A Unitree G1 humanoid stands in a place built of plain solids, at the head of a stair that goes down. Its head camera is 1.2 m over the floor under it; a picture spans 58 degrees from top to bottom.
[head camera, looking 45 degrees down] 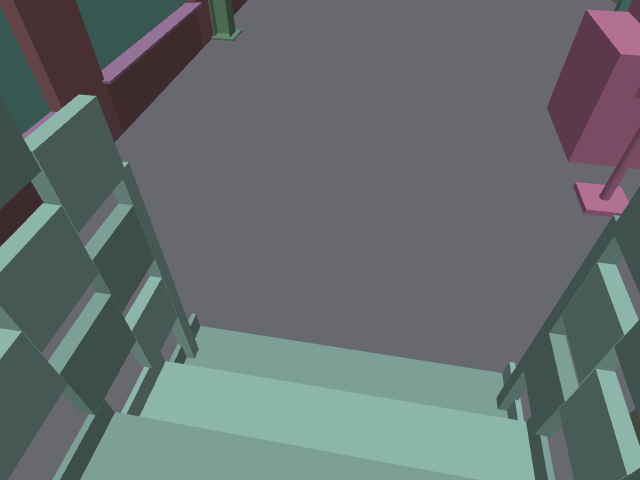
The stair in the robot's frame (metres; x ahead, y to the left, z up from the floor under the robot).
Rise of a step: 0.17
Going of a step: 0.28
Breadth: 1.40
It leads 10 degrees to the right of straight ahead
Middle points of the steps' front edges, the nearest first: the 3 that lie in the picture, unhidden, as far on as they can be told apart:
0.48 -0.01 -0.17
0.75 -0.06 -0.34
1.03 -0.11 -0.51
